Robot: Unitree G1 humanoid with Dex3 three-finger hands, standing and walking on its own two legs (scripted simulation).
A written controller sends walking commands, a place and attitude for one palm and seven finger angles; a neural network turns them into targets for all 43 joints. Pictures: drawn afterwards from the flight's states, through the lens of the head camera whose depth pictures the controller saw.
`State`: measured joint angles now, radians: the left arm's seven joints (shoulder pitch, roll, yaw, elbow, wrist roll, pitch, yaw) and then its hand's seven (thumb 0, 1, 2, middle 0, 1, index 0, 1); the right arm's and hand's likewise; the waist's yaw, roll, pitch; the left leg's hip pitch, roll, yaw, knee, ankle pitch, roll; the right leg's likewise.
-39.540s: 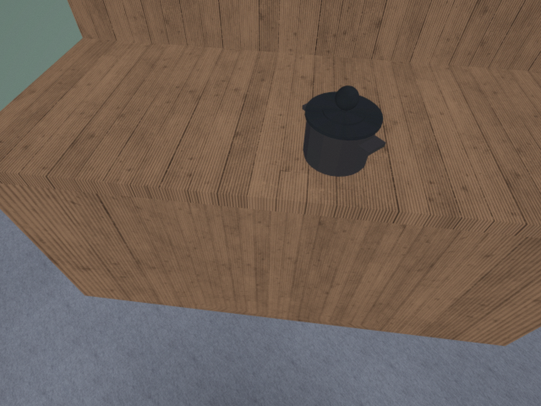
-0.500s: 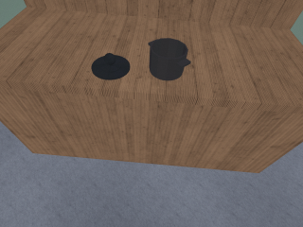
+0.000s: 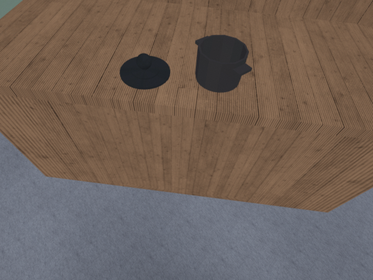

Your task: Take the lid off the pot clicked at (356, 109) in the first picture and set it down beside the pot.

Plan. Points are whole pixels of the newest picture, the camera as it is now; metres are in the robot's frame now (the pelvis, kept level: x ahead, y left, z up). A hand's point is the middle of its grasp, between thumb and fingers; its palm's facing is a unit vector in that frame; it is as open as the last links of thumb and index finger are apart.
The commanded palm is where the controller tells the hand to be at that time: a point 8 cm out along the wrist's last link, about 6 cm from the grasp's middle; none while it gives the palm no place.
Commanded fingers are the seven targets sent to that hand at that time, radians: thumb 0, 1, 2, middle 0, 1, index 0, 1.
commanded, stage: let the arm hang, fingers relaxed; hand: left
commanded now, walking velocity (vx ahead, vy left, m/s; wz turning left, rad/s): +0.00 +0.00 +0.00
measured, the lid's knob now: (144, 61) +0.70 +0.18 +0.03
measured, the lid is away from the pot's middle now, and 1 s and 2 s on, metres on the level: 0.24 0.24 0.24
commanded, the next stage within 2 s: look to check the result in 0.74 s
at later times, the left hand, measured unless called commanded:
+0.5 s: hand out of the picture +0.11 +0.17 -0.16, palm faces +0.06 -0.98 -0.20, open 7.3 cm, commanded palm none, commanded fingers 0.00 0.90 0.90 -0.20 -0.30 -0.20 -0.30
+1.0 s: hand out of the picture +0.07 +0.18 -0.17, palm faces +0.07 -0.98 -0.19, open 7.3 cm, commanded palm none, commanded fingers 0.00 0.90 0.90 -0.20 -0.30 -0.20 -0.30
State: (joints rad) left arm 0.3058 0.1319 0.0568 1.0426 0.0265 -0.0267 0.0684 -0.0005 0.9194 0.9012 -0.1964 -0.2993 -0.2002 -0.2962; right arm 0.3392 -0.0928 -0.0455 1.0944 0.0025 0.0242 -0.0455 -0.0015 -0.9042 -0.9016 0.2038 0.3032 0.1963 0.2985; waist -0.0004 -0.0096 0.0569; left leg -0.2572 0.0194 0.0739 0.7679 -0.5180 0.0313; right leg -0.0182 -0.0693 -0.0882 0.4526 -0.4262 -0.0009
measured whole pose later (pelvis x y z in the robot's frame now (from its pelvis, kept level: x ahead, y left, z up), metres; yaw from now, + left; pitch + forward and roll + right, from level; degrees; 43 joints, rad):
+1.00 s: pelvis +0.06 +0.01 +0.01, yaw +0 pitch +1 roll -2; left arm 0.27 0.14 0.06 1.06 0.00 0.01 0.06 0.00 0.93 0.90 -0.20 -0.30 -0.20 -0.30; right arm 0.33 -0.10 -0.05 1.09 -0.01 0.00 -0.06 0.00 -0.91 -0.90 0.20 0.30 0.20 0.30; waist -0.02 0.00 0.05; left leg -0.02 0.01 0.08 0.46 -0.43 0.04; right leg -0.16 -0.01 -0.04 0.52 -0.33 0.01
